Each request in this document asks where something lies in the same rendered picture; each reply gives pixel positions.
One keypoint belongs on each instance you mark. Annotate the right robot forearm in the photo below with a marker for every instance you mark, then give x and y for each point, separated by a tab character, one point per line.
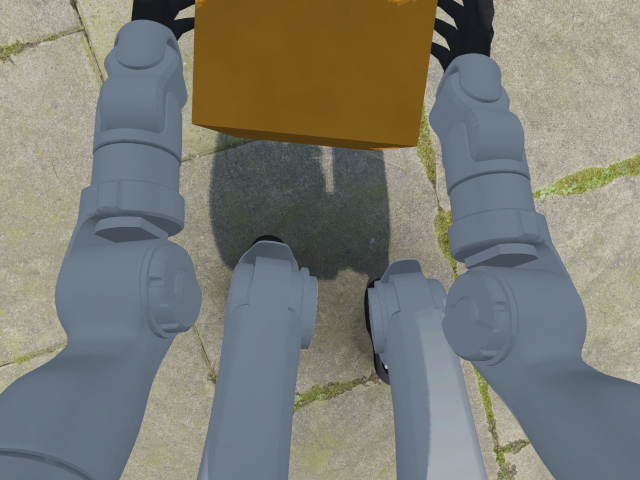
495	222

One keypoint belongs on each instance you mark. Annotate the robot left upper arm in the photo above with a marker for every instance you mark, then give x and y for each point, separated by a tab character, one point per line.
77	417

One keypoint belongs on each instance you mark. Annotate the left robot thigh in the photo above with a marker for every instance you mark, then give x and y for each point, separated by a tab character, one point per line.
250	426

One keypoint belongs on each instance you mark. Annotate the robot right upper arm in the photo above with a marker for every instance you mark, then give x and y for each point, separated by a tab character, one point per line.
523	330

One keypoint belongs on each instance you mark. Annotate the left robot forearm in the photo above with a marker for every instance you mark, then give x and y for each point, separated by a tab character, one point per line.
137	146

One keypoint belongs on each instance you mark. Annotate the carton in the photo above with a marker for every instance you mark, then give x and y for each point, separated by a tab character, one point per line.
339	73

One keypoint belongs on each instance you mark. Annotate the left robot foot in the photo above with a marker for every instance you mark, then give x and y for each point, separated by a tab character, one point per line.
267	238

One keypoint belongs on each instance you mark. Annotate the left robot hand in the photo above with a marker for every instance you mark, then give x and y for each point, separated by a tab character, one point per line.
164	12

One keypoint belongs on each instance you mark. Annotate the right robot hand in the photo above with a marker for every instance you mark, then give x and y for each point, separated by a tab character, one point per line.
474	34

